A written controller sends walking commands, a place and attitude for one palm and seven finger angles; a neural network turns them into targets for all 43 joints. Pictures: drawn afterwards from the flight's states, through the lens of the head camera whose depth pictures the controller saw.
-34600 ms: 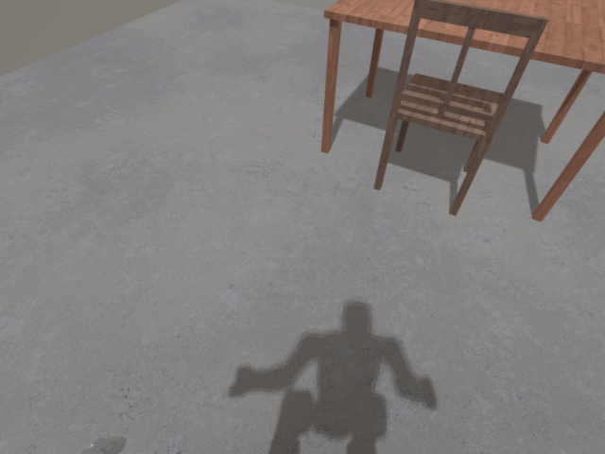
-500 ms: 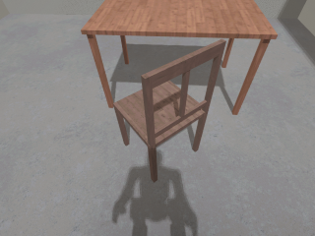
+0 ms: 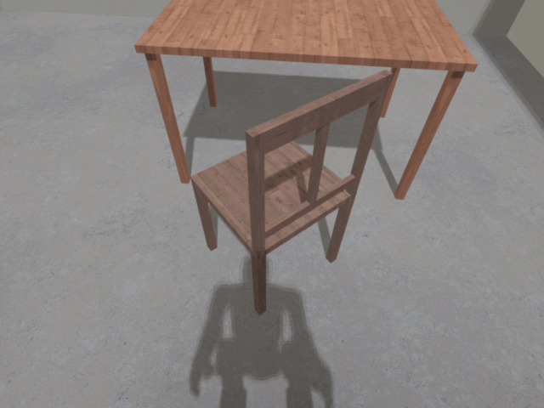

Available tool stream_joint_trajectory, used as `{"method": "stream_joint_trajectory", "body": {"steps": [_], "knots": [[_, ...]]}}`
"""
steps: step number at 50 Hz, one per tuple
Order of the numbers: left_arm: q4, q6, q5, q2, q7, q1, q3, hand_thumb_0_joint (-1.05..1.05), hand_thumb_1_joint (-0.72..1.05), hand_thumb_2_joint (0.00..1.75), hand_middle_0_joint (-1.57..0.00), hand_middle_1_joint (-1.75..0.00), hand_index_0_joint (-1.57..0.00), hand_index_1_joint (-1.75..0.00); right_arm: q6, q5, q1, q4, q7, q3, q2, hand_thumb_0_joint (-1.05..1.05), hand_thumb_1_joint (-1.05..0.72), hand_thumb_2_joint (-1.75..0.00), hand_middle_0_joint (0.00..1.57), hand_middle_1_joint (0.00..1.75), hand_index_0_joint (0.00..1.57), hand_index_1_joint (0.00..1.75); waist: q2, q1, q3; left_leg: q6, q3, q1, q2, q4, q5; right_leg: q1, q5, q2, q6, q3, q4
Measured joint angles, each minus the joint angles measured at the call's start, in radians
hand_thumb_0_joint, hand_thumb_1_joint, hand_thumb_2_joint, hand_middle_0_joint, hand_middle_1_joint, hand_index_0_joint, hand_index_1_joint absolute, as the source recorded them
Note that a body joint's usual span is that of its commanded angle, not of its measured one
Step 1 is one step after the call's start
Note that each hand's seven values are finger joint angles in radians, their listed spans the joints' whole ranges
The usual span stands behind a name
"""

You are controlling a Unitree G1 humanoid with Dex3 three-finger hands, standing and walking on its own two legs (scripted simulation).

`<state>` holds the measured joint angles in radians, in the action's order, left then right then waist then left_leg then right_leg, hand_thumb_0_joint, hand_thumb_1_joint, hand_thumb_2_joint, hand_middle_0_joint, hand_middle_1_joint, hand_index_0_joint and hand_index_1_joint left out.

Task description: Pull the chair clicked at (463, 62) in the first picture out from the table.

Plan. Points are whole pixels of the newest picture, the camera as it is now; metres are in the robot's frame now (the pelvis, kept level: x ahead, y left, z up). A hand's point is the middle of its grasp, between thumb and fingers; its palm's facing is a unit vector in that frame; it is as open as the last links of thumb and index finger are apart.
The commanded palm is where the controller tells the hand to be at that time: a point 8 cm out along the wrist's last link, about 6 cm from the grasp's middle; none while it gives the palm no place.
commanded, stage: look to check the result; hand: left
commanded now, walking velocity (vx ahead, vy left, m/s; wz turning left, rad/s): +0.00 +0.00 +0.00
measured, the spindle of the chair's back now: (316, 165) +0.70 -0.09 -0.11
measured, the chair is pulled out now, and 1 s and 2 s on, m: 0.43 0.43 0.43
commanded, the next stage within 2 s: stand and wait in 0.64 s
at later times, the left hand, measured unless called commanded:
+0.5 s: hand out of the picture +0.02 +0.18 -0.18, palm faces +0.00 -0.98 -0.19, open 7.3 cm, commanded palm none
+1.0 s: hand out of the picture +0.03 +0.18 -0.18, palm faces +0.00 -0.98 -0.19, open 7.3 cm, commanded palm none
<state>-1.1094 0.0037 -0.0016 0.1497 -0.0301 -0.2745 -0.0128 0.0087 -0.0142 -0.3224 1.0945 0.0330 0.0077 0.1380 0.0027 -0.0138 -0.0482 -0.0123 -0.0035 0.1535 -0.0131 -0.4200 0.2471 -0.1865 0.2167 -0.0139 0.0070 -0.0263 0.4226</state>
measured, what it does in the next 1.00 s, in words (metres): stands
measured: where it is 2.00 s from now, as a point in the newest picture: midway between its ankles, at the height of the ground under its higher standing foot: outside the picture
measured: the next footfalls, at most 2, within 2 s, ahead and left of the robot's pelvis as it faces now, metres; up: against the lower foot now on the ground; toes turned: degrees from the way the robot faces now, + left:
none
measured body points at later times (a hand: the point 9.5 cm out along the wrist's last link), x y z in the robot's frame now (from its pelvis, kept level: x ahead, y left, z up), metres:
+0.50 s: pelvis +0.01 +0.01 +0.00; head +0.03 +0.00 +0.45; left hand +0.02 +0.23 -0.16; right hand -0.01 -0.21 -0.16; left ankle -0.01 +0.11 -0.74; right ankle +0.01 -0.12 -0.74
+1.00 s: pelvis +0.02 +0.01 +0.00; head +0.04 +0.01 +0.45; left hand +0.03 +0.23 -0.16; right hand +0.00 -0.21 -0.16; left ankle -0.01 +0.11 -0.74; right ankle +0.01 -0.12 -0.74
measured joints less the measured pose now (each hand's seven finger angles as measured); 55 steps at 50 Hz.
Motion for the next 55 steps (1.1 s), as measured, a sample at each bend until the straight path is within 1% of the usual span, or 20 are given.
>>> {"method": "stream_joint_trajectory", "body": {"steps": [12,39,55], "knots": [[0.002,0.001,0.001,0.003,-0.004,0.007,0.003,0.0,0.92,0.9,-0.2,-0.3,-0.2,-0.3,0.005,0.001,0.004,0.006,0.0,-0.003,-0.01,0.01,-0.9,-0.9,0.2,0.3,0.2,0.3,0.003,-0.002,0.003,-0.007,0.007,-0.01,-0.008,0.006,0.008,0.003,0.013,0.007,-0.007,-0.008,0.006],[-0.001,0.002,0.0,0.001,-0.006,-0.001,0.001,0.0,0.92,0.9,-0.2,-0.3,-0.2,-0.3,0.008,0.003,0.014,0.013,0.005,-0.002,-0.002,0.01,-0.91,-0.9,0.2,0.3,0.2,0.3,-0.006,0.0,-0.003,-0.012,0.015,-0.031,-0.011,0.011,0.024,0.019,0.03,0.01,-0.012,-0.016,0.007],[0.002,0.002,0.0,0.0,-0.007,-0.002,0.003,0.0,0.92,0.9,-0.2,-0.3,-0.2,-0.3,0.009,0.003,0.014,0.014,0.005,-0.004,-0.006,0.01,-0.9,-0.9,0.2,0.3,0.2,0.3,0.001,-0.001,-0.001,-0.013,0.019,-0.042,-0.013,0.018,0.027,0.023,0.038,0.012,-0.013,-0.019,0.011]]}}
